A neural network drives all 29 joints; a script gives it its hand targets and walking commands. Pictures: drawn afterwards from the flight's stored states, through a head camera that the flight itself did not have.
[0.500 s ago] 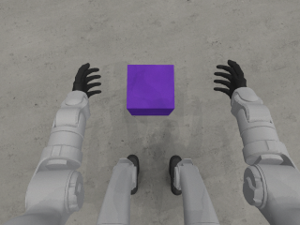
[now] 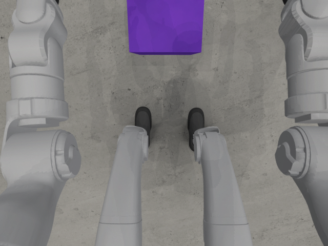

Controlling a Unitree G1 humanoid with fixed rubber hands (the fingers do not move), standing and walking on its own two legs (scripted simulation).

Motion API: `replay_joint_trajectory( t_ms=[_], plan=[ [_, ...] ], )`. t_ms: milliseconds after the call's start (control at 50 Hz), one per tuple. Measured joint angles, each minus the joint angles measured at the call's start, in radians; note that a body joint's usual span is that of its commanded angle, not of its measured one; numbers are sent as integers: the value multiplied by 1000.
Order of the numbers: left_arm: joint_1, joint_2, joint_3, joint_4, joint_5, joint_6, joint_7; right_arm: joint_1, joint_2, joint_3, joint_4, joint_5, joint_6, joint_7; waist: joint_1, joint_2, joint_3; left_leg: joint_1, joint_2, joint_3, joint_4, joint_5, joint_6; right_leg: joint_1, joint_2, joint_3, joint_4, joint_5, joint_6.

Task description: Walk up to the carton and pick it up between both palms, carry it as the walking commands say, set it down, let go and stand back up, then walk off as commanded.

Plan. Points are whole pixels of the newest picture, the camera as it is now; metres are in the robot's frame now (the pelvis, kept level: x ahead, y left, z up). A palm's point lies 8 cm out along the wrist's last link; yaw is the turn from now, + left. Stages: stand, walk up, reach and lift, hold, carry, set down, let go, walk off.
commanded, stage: reach and lift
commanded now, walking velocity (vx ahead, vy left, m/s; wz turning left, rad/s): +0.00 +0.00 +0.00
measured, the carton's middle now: (165, 22) +0.55 +0.02 -0.54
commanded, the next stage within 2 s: none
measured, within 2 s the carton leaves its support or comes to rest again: neither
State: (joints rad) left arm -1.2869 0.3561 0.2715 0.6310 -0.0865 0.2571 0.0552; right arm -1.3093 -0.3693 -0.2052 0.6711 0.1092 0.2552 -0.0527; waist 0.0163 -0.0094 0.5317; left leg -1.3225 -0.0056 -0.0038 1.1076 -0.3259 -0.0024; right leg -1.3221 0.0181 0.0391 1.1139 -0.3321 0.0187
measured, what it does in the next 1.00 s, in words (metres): lowers itself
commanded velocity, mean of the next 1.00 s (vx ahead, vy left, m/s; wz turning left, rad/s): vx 0.00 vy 0.00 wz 0.00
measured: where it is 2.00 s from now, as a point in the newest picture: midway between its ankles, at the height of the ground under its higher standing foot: (169, 136)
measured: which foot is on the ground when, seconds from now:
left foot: down 0.00-1.00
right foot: down 0.00-1.00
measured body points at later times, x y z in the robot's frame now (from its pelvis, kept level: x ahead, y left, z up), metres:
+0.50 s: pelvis -0.05 +0.00 -0.16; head +0.33 +0.01 +0.07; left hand +0.54 +0.21 -0.30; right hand +0.56 -0.18 -0.30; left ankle +0.09 +0.12 -0.63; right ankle +0.09 -0.13 -0.63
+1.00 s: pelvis -0.03 +0.00 -0.26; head +0.35 +0.00 -0.04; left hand +0.54 +0.20 -0.44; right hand +0.56 -0.18 -0.44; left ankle +0.09 +0.12 -0.63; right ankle +0.08 -0.13 -0.63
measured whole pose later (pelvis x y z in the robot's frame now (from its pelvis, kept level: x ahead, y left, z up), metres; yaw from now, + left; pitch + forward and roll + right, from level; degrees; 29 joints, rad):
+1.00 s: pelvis -0.03 +0.00 -0.26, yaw +0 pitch +32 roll +0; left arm -1.52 0.40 0.13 0.99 -0.23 0.17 0.14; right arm -1.56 -0.43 -0.10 1.02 0.22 0.17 -0.13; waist 0.02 0.00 0.52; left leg -2.10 -0.04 -0.02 2.12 -0.58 -0.03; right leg -2.10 0.06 0.04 2.13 -0.59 0.05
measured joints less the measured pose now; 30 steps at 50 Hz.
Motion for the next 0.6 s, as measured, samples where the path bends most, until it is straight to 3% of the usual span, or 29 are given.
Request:
replay_joint_trajectory(
  t_ms=[80,180,280,380,560,600],
  plan=[
    [-1,-13,-12,-6,-5,7,9,13,11,5,-35,-1,5,-22,4,6,-7,-35,-10,-11,52,-16,-5,-35,6,11,54,-17,6],
    [-87,-13,0,144,-2,-12,12,-78,-3,-28,138,-37,-16,-30,7,16,-23,-105,-18,-17,149,-38,-8,-104,7,11,152,-43,9],
    [-161,4,-18,272,-27,-26,29,-151,-13,-21,239,-8,-26,-36,3,1,-68,-246,-18,-19,296,-69,-12,-245,15,9,298,-72,10],
    [-255,38,-47,303,-58,-9,53,-263,-54,17,294,25,-7,-49,5,-6,-7,-352,-21,-25,469,-108,-17,-349,24,4,468,-110,12],
    [-249,75,-140,211,-161,63,104,-243,-67,73,198,74,57,-95,1,10,-6,-545,-39,-34,692,-157,-27,-534,19,-8,692,-165,20],
    [-251,80,-147,225,-166,59,107,-245,-65,77,219,76,51,-97,-4,9,-7,-569,-42,-33,726,-166,-28,-559,19,-7,728,-179,15]
  ],
)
